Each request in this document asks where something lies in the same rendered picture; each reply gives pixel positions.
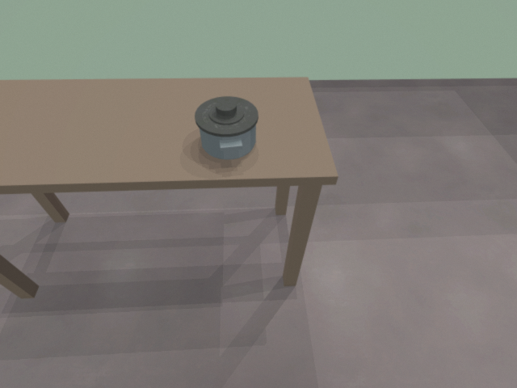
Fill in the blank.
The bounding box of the knob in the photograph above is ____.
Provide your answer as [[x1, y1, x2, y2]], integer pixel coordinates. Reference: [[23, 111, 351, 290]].
[[216, 99, 237, 116]]

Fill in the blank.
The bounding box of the table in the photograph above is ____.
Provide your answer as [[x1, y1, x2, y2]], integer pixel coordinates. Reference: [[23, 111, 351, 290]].
[[0, 77, 338, 298]]

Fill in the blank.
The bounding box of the pot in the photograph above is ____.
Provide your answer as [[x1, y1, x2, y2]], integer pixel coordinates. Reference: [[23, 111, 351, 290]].
[[200, 125, 256, 160]]

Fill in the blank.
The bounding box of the lid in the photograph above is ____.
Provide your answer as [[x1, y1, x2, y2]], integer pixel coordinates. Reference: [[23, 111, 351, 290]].
[[195, 96, 259, 137]]

